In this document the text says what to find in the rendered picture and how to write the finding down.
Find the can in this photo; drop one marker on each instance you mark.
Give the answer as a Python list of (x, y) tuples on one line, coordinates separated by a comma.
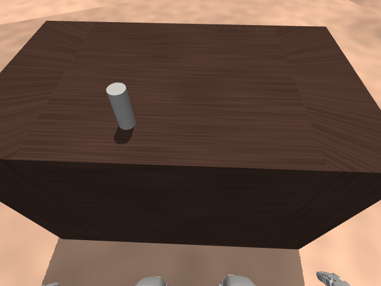
[(121, 105)]

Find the right robot hand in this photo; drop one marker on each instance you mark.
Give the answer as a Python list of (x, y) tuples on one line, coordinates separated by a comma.
[(330, 279)]

